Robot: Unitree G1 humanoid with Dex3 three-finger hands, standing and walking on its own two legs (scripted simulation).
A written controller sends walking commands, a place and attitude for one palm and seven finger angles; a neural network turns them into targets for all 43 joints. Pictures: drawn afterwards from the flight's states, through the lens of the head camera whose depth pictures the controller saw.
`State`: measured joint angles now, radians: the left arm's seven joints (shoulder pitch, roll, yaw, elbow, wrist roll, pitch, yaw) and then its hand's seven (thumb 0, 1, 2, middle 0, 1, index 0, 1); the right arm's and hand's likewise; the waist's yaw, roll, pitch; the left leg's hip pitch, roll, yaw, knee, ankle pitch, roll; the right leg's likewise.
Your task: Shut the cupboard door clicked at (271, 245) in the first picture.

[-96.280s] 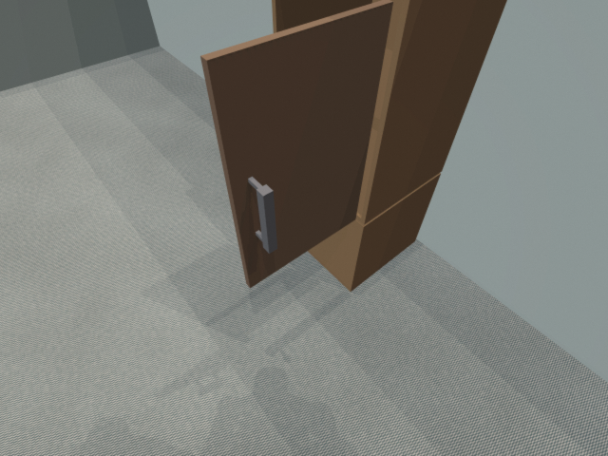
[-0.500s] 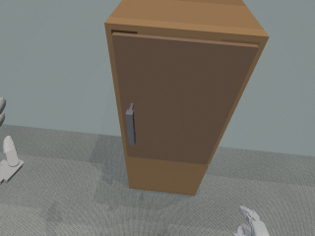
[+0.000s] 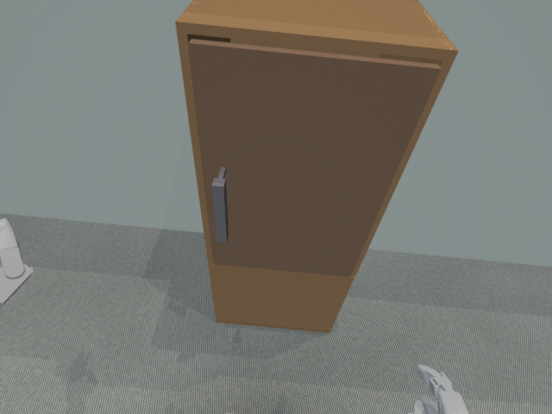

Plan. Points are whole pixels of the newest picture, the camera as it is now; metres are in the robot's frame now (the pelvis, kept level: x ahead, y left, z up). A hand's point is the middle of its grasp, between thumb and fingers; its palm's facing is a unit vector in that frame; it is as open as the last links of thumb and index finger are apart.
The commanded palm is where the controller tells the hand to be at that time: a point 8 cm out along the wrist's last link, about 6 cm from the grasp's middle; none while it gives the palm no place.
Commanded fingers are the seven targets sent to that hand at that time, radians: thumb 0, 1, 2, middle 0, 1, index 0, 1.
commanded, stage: step back with the hand held close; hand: left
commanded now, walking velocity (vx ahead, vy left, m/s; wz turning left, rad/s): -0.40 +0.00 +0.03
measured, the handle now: (222, 206) +0.53 +0.14 -0.05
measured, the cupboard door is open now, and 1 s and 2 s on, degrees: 0 0 0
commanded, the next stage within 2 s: stop stepping back and stand still in 0.62 s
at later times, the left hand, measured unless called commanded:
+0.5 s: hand out of the picture +0.16 +0.29 +0.20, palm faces +0.52 -0.80 -0.32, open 7.5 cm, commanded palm +0.10 +0.31 +0.20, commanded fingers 0.00 0.90 0.90 -0.20 -0.30 -0.20 -0.30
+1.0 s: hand out of the picture +0.08 +0.26 +0.19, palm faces +0.51 -0.79 -0.34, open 7.5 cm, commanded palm +0.01 +0.29 +0.20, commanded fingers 0.00 0.90 0.90 -0.20 -0.30 -0.20 -0.30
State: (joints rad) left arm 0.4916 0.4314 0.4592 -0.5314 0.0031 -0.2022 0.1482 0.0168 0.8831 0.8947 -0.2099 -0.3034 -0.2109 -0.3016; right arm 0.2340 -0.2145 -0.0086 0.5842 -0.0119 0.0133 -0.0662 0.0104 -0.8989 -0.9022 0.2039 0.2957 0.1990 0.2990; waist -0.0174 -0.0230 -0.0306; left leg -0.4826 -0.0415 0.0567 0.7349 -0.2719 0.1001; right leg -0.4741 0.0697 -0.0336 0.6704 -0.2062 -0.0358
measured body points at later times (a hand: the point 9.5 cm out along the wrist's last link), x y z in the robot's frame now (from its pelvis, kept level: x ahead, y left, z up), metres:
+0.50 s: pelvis -0.03 +0.01 +0.03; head -0.03 +0.07 +0.48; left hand +0.12 +0.33 +0.22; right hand +0.16 -0.20 -0.03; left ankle +0.08 +0.06 -0.71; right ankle -0.17 -0.16 -0.65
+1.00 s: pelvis -0.12 -0.02 +0.01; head -0.16 +0.00 +0.46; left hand +0.05 +0.30 +0.21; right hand -0.03 -0.30 -0.08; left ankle -0.08 +0.09 -0.71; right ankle -0.22 -0.14 -0.71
